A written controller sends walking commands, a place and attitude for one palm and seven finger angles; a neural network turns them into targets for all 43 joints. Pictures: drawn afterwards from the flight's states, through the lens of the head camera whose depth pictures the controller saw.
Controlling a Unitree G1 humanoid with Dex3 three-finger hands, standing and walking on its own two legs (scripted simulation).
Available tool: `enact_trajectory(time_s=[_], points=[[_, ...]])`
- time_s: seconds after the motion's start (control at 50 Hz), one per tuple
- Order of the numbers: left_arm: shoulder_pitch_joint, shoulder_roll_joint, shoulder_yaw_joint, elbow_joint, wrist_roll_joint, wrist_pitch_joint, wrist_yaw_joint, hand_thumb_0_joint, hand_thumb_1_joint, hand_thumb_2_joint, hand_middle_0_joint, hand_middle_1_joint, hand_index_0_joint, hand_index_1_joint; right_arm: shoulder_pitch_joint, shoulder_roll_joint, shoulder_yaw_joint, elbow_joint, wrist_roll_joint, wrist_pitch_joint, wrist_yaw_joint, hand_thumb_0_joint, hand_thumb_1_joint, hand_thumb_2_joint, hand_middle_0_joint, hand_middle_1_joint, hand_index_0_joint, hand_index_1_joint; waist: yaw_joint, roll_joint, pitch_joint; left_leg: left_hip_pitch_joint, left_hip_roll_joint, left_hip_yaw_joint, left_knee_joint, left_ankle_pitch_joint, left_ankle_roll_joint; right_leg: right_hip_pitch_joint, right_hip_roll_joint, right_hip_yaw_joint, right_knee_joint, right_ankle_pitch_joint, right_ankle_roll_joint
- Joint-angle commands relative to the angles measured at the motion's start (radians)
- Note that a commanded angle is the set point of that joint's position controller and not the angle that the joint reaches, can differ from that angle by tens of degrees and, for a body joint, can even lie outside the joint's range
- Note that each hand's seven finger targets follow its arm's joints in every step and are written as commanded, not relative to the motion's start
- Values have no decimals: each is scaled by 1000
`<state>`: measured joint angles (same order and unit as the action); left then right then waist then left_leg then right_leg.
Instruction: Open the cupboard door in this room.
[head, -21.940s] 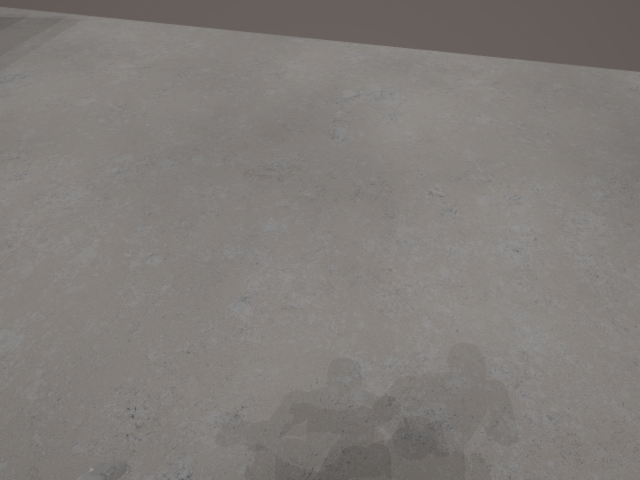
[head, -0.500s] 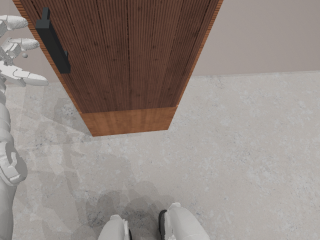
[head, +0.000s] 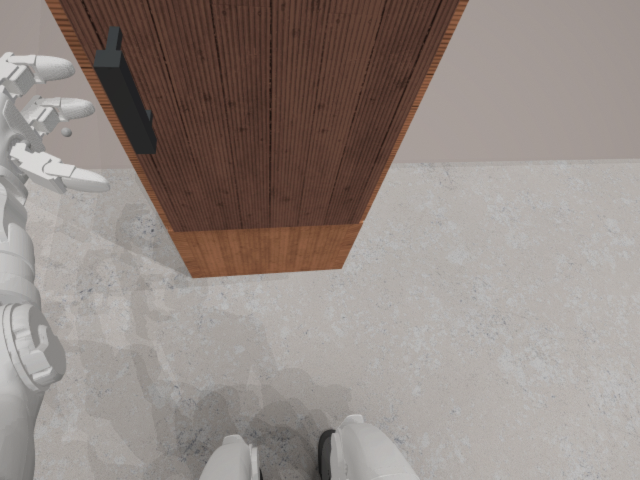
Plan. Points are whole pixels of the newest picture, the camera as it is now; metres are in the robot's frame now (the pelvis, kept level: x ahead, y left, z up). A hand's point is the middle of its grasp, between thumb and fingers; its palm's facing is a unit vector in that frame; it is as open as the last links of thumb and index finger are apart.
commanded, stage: move the hooked fingers beside the handle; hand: left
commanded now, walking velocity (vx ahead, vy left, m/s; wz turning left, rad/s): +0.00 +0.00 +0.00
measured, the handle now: (131, 95) +0.56 +0.19 +0.07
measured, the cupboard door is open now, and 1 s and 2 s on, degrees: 0 0 0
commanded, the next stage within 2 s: slide the fingers in behind the handle in 0.20 s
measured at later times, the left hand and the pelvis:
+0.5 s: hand (75, 130) +0.51 +0.24 +0.07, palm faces +0.00 -1.00 +0.00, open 14.0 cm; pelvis -0.01 +0.00 +0.00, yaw +0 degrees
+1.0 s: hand (110, 131) +0.51 +0.21 +0.07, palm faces +0.01 -1.00 +0.00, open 14.0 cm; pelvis +0.00 +0.00 +0.00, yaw +0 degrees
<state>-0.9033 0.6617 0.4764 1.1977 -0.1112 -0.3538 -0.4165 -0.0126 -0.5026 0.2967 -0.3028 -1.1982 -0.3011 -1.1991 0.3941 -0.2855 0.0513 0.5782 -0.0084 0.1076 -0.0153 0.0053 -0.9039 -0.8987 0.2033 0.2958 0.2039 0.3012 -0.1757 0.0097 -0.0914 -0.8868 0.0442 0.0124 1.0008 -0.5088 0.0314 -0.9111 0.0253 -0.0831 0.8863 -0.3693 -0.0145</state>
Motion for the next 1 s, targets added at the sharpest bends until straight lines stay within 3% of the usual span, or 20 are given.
enact_trajectory(time_s=[0.0, 0.06, 0.12, 0.2, 0.24, 0.32, 0.36, 0.38, 0.44, 0.48, 0.56, 0.58, 0.62, 0.66, 0.78, 0.84, 0.88, 0.92, 0.94, 0.98], points=[[-418, 281, 32, -205, -19, -70, 5, 0, -500, 300, -300, -1200, -300, -1200, 205, -189, -67, -28, -5, -5, -12, 0, -900, -900, 200, 300, 200, 300, -14, 179, -483, 311, -6, -63, -84, 590, -14, 259, 28, 53, -38, 382, -9], [-406, 315, 49, -210, -6, -66, 9, 0, -500, 300, -300, -1200, -300, -1200, 201, -189, -64, -41, -5, -6, -13, 0, -900, -900, 200, 300, 200, 300, -1, 191, -500, 307, -6, -63, -85, 596, -16, 271, 27, 53, -28, 385, -12], [-424, 327, 52, -191, -3, -64, 14, 0, -500, 300, -300, -1200, -300, -1200, 195, -189, -60, -47, -2, -8, -15, 0, -900, -900, 200, 300, 200, 300, -11, 145, -461, 237, -12, -52, -87, 505, -5, 294, 28, 62, -36, 363, -8], [-438, 359, 66, -190, -2, -72, 6, 0, -500, 300, -300, -1200, -300, -1200, 198, -193, -58, -46, -2, -13, -19, 0, -900, -900, 200, 300, 200, 300, -11, 165, -480, 235, -12, -54, -83, 499, -6, 296, 27, 64, -31, 360, -9], [-460, 316, 34, -216, -8, -78, -6, 0, -500, 300, -300, -1200, -300, -1200, 201, -189, -57, -46, -2, -14, -17, 0, -900, -900, 200, 300, 200, 300, -16, 230, -506, 295, -10, -59, -81, 535, -11, 252, 28, 57, -26, 352, -15], [-447, 306, 28, -167, -17, -57, -13, 0, -500, 300, -300, -1200, -300, -1200, 207, -194, -56, -34, 0, -14, -19, 0, -900, -900, 200, 300, 200, 300, -30, 151, -476, 240, -10, -59, -84, 483, -3, 265, 29, 57, -38, 334, -6], [-454, 293, 21, -215, -15, -66, -16, 0, -500, 300, -300, -1200, -300, -1200, 214, -193, -60, -32, -4, -14, -16, 0, -900, -900, 200, 300, 200, 300, -14, 224, -533, 319, -7, -71, -82, 550, -16, 237, 29, 49, -29, 341, -12], [-456, 255, 0, -216, -19, -65, -14, 0, -500, 300, -300, -1200, -300, -1200, 215, -189, -62, -26, -5, -15, -14, 0, -900, -900, 200, 300, 200, 300, -22, 235, -521, 347, -4, -76, -80, 579, -19, 208, 31, 44, -32, 338, -12], [-433, 243, 9, -179, -28, -52, 6, 0, -500, 300, -300, -1200, -300, -1200, 221, -191, -61, -25, -6, -10, -11, 0, -900, -900, 200, 300, 200, 300, -27, 174, -472, 304, -4, -75, -84, 543, -13, 205, 35, 40, -38, 323, -13], [-466, 240, -9, -168, -9, -44, 24, 0, -500, 300, -300, -1200, -300, -1200, 219, -189, -59, -22, -5, -9, -10, 0, -900, -900, 200, 300, 200, 300, -32, 189, -436, 276, -7, -73, -92, 492, -13, 189, 30, 41, -40, 289, -9], [-496, 275, 26, -246, 9, -80, 71, 0, -500, 300, -300, -1200, -300, -1200, 229, -188, -65, -26, -15, -13, -6, 0, -900, -900, 200, 300, 200, 300, -14, 233, -536, 350, -7, -83, -84, 563, -24, 202, 31, 42, -26, 314, -14], [-490, 236, 4, -233, 8, -82, 76, 0, -500, 300, -300, -1200, -300, -1200, 224, -183, -65, -24, -14, -15, -2, 0, -900, -900, 200, 300, 200, 300, -22, 230, -529, 352, -6, -80, -79, 562, -25, 188, 31, 39, -26, 310, -12], [-476, 256, 19, -189, 12, -73, 86, 0, -500, 300, -300, -1200, -300, -1200, 225, -187, -63, -22, -14, -14, -2, 0, -900, -900, 200, 300, 200, 300, -25, 166, -479, 283, -7, -75, -84, 513, -16, 217, 31, 43, -30, 309, -10], [-483, 238, 6, -220, 17, -77, 92, 0, -500, 300, -300, -1200, -300, -1200, 225, -183, -64, -29, -14, -15, 0, 0, -900, -900, 200, 300, 200, 300, -22, 211, -511, 308, -10, -68, -82, 544, -16, 223, 30, 47, -26, 338, -10], [-410, 196, 1, -218, -6, -74, 83, 0, -500, 300, -300, -1200, -300, -1200, 223, -179, -70, -31, -9, -11, 4, 0, -900, -900, 200, 300, 200, 300, -13, 152, -500, 301, -7, -64, -88, 557, -13, 261, 33, 46, -35, 371, -10], [-450, 156, -28, -236, -8, -74, 89, 0, -500, 300, -300, -1200, -300, -1200, 220, -174, -69, -29, -9, -14, 3, 0, -900, -900, 200, 300, 200, 300, -25, 187, -481, 309, -10, -63, -86, 548, -12, 226, 32, 44, -33, 357, -12], [-449, 179, -12, -220, 0, -78, 100, 0, -500, 300, -300, -1200, -300, -1200, 221, -175, -71, -21, -11, -15, 3, 0, -900, -900, 200, 300, 200, 300, -19, 163, -488, 302, -10, -66, -86, 536, -15, 236, 30, 45, -33, 349, -10], [-457, 147, -34, -207, -1, -75, 109, 0, -500, 300, -300, -1200, -300, -1200, 214, -172, -67, -22, -11, -20, 5, 0, -900, -900, 200, 300, 200, 300, -28, 149, -454, 270, -13, -59, -88, 493, -10, 231, 29, 49, -38, 331, -7], [-477, 172, -18, -229, 5, -86, 117, 0, -500, 300, -300, -1200, -300, -1200, 216, -174, -68, -22, -13, -21, 3, 0, -900, -900, 200, 300, 200, 300, -25, 163, -471, 285, -13, -64, -83, 512, -10, 230, 29, 48, -29, 340, -12], [-487, 147, -36, -222, 10, -91, 123, 0, -500, 300, -300, -1200, -300, -1200, 213, -167, -69, -19, -13, -26, 5, 0, -900, -900, 200, 300, 200, 300, -29, 165, -489, 287, -15, -62, -78, 511, -12, 235, 27, 51, -27, 344, -9]])
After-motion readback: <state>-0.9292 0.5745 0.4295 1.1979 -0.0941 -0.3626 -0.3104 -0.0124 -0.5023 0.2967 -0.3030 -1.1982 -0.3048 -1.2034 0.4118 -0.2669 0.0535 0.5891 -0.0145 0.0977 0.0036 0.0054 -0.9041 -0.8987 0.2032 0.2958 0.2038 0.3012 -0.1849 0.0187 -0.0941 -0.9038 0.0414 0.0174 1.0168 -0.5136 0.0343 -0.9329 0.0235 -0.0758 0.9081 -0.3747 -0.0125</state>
